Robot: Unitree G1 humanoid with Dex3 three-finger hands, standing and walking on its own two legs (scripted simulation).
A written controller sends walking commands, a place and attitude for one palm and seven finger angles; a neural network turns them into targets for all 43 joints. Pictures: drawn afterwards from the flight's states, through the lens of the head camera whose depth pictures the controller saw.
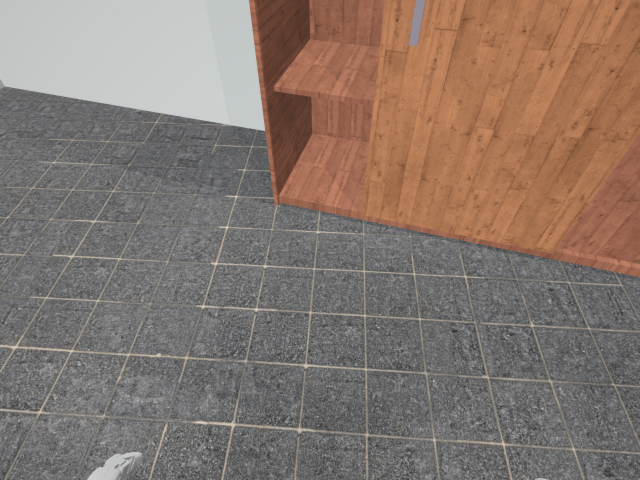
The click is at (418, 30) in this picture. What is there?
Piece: wardrobe's sliding door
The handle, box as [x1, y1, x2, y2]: [408, 0, 425, 45]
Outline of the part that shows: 425,0 415,1 408,44 417,44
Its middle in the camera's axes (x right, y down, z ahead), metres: +0.26 -0.66 +0.95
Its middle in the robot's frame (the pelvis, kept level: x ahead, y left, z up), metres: +1.20 -0.18 +0.20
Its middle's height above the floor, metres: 0.96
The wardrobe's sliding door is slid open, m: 0.39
